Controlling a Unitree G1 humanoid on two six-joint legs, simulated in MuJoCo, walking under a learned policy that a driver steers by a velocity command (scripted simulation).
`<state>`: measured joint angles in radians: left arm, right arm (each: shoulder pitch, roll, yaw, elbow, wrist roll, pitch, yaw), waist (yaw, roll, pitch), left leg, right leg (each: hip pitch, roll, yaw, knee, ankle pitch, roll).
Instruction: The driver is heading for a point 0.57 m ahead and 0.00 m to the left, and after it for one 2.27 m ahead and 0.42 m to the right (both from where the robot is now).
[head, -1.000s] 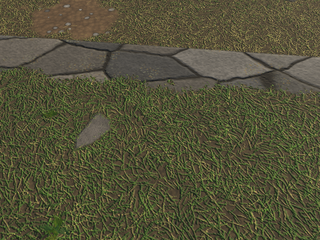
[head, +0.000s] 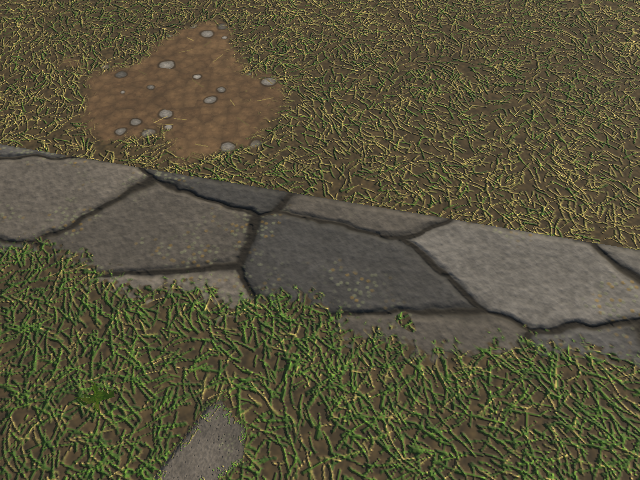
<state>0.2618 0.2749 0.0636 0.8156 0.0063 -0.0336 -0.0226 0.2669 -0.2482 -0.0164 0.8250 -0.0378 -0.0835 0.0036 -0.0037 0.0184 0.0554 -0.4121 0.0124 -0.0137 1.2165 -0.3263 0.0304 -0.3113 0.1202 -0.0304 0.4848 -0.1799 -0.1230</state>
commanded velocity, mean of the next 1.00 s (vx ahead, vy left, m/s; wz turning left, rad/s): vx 0.31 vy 0.00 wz -0.08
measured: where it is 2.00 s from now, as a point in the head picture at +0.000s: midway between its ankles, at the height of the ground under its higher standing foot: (337, 297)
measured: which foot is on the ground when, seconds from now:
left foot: up 0.00-0.34, down 0.36-0.74, up 0.76-1.00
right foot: down 0.00-0.36, up 0.38-0.72, down 0.74-1.00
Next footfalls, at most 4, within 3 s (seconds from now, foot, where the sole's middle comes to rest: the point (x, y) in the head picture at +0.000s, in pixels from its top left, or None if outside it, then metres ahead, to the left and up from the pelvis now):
0.36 left None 0.33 0.08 -0.77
0.74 right None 0.26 -0.10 -0.77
1.18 left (283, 432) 0.56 0.12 -0.77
1.72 right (377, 320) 0.83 -0.09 -0.77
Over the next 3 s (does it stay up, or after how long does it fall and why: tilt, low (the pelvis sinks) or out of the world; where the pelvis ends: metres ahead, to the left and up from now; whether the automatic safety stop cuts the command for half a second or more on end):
stays up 1.39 -0.24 -0.15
